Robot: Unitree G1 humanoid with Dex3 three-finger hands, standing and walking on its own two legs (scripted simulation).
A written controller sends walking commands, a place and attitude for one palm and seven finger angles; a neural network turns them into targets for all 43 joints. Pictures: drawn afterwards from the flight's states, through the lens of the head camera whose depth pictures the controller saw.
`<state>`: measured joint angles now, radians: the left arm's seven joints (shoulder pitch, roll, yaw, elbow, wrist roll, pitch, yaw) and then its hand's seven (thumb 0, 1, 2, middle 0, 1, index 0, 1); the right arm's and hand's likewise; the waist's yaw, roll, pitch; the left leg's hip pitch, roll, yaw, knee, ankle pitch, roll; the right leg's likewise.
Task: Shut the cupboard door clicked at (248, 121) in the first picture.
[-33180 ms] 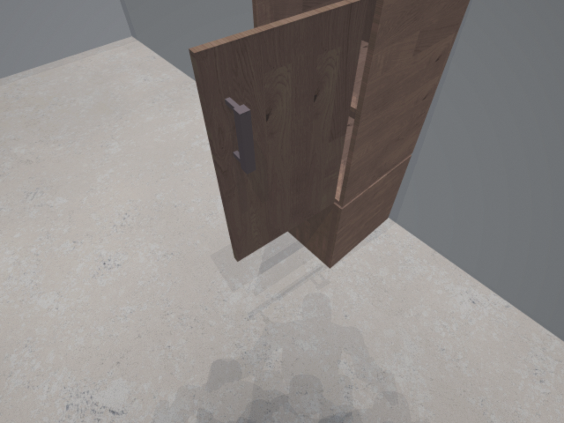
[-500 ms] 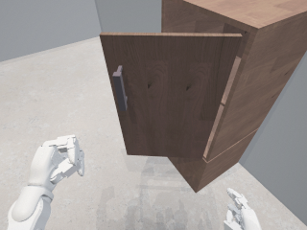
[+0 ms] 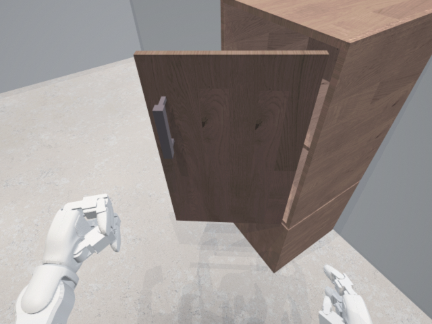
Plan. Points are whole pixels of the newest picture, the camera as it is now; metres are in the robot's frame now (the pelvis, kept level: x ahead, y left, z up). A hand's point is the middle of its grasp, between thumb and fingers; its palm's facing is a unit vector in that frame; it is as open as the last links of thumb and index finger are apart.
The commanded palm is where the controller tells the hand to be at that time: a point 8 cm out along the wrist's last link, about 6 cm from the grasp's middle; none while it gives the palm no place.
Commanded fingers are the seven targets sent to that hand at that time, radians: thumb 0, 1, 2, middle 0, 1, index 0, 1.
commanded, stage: bring the fist close to the handle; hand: left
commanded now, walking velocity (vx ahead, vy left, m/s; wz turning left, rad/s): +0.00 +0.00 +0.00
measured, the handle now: (166, 128) +0.49 +0.16 +0.11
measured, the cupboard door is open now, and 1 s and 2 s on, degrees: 53 53 50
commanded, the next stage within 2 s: push the door shut along its arc in 1.38 s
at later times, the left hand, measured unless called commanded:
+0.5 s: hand (142, 191) +0.31 +0.16 +0.12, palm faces +0.01 -1.00 -0.02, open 3.1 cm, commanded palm +0.29 +0.21 +0.11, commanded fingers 0.00 0.90 0.90 -1.30 -1.50 -1.30 -1.50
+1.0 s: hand (164, 158) +0.39 +0.14 +0.12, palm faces +0.02 -1.00 +0.00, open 3.1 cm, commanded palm +0.36 +0.19 +0.11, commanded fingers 0.00 0.90 0.90 -1.30 -1.50 -1.30 -1.50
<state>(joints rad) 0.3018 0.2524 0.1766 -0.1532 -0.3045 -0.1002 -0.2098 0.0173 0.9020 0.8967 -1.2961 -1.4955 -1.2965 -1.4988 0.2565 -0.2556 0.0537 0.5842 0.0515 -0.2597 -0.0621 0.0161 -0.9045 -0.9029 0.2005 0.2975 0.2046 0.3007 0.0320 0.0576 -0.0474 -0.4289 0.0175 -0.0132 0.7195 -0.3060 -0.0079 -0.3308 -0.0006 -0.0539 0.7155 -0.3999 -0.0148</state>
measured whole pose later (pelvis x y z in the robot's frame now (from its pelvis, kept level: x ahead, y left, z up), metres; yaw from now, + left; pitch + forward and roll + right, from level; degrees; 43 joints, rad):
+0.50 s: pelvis +0.00 +0.01 +0.00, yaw -1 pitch +1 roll +0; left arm -0.05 0.21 0.12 0.11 -0.23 -0.06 -0.11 0.02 0.90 0.90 -1.30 -1.50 -1.30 -1.50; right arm 0.25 -0.25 0.05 0.63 0.05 -0.21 -0.05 0.02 -0.90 -0.90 0.20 0.30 0.20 0.30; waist 0.01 0.05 -0.03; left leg -0.43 0.01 0.01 0.69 -0.29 0.00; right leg -0.34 -0.01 -0.03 0.70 -0.38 -0.01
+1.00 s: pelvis +0.00 +0.01 +0.00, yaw -1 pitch +3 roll +0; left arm -0.42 0.20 0.12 0.49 -0.18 -0.11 -0.02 0.02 0.90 0.90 -1.30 -1.50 -1.30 -1.50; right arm 0.24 -0.25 0.04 0.66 0.05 -0.13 -0.04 0.01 -0.91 -0.90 0.20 0.30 0.20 0.30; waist -0.02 0.03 -0.03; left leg -0.48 0.02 0.01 0.71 -0.29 0.00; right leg -0.40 0.00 -0.03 0.71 -0.38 -0.01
